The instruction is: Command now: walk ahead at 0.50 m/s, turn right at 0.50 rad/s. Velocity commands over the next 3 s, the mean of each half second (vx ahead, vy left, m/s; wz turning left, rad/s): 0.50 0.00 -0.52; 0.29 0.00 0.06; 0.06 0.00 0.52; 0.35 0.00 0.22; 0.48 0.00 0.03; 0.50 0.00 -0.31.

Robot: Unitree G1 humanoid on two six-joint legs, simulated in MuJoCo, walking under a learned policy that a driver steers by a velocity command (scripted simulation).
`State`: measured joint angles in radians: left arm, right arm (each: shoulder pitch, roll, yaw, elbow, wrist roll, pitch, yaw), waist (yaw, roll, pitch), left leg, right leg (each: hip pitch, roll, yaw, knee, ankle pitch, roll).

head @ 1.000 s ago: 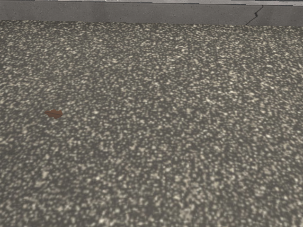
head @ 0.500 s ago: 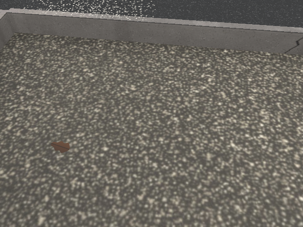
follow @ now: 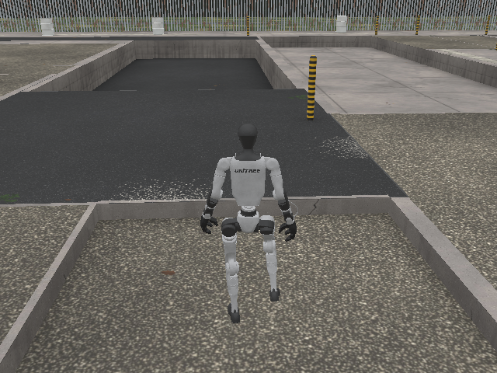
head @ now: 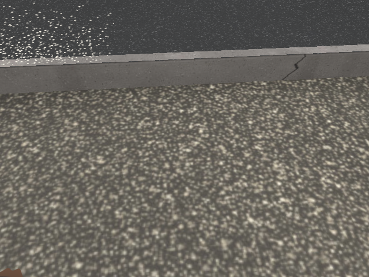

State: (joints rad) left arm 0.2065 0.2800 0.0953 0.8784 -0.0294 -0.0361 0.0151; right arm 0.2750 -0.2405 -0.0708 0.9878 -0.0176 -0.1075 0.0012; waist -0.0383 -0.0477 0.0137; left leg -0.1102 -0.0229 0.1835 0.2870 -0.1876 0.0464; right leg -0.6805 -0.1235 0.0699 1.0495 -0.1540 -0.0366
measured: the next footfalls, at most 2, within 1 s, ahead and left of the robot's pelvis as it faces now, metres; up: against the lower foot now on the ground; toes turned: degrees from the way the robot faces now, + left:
right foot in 0.28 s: +0.31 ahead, -0.16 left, +0.00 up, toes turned -13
left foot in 0.76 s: +0.66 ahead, -0.05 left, +0.00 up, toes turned -16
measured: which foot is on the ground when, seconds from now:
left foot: down 0.00-0.28, up 0.30-0.74, down 0.76-1.00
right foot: up 0.00-0.26, down 0.28-0.80, up 0.82-1.00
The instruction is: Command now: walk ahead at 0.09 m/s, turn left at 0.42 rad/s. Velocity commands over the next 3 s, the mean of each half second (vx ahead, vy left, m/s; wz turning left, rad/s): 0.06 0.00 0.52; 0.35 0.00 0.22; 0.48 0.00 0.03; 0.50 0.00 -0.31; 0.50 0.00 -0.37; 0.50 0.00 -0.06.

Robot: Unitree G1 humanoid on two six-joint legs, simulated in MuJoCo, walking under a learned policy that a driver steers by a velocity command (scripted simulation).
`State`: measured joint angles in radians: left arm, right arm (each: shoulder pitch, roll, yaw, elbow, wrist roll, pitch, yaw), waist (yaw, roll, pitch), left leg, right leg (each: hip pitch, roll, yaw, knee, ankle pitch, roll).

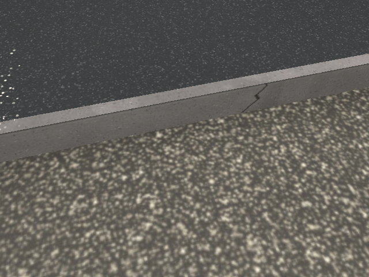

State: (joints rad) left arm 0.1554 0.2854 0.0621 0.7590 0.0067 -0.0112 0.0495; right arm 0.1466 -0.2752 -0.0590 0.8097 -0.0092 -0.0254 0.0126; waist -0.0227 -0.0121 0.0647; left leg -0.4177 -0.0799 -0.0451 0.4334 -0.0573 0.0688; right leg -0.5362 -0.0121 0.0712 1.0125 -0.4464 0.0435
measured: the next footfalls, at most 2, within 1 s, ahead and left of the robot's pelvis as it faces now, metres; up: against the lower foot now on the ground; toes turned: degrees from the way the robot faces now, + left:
right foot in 0.22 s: +0.13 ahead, -0.15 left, +0.00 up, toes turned +13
left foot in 0.64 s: +0.04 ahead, +0.10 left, +0.00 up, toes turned +23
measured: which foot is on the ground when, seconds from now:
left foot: down 0.00-0.22, up 0.24-0.62, down 0.64-1.00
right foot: up 0.00-0.20, down 0.22-0.64, up 0.66-1.00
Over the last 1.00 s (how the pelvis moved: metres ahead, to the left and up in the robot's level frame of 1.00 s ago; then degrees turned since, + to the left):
0.50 -0.10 -0.01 -11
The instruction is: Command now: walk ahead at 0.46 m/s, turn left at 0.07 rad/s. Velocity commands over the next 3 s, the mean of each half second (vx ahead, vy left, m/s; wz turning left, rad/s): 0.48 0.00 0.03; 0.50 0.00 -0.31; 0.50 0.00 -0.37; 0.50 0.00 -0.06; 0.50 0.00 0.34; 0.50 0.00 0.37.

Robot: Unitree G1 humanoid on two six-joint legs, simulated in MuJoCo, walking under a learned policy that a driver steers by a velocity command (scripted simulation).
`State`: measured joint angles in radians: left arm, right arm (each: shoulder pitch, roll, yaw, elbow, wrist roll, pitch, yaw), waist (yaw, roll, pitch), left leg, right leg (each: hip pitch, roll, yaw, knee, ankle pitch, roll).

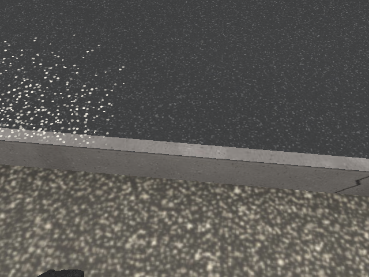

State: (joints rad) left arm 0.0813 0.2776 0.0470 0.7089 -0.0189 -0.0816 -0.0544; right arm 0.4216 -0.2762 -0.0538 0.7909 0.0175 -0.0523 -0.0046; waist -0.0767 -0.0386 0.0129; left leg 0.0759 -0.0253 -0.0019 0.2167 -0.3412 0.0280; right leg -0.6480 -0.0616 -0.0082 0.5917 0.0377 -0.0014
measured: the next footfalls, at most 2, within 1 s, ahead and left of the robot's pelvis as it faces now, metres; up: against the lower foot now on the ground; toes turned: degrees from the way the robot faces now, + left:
right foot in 0.10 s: +0.24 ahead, -0.13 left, +0.00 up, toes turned -2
left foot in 0.58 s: +0.45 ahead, +0.10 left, +0.00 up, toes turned +4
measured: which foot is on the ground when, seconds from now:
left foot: down 0.00-0.12, up 0.14-0.56, down 0.58-1.00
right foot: up 0.00-0.08, down 0.10-0.58, up 0.60-1.00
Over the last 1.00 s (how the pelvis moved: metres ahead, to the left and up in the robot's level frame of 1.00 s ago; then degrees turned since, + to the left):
0.19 0.04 0.00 23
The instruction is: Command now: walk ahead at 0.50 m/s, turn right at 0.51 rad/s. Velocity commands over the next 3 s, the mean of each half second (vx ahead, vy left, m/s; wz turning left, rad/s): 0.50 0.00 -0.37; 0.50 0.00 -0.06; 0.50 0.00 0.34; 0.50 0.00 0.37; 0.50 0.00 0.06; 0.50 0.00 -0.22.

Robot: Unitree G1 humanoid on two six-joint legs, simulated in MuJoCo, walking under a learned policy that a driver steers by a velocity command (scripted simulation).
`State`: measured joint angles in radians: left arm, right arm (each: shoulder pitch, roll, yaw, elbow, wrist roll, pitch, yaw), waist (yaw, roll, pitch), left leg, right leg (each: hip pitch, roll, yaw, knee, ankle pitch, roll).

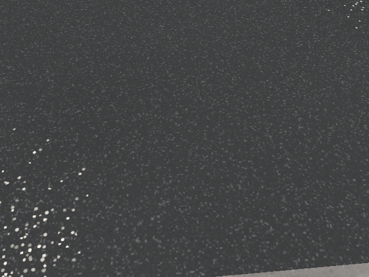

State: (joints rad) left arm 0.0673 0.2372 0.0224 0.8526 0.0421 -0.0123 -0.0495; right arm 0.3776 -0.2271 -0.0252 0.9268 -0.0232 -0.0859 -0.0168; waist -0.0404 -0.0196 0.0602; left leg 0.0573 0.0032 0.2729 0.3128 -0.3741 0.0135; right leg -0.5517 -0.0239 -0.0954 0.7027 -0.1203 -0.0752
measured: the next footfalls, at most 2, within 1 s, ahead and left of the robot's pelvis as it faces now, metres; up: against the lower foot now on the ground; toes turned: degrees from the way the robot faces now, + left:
right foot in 0.06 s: +0.16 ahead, -0.07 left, +0.00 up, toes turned -6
left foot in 0.58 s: +0.50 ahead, +0.02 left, +0.17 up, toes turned -7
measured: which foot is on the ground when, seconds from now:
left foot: down 0.00-0.04, up 0.06-0.56, down 0.58-1.00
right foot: up 0.00-0.04, down 0.06-0.58, up 0.60-1.00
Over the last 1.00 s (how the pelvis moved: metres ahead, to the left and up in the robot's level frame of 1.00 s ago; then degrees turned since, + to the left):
0.52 -0.01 0.00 -12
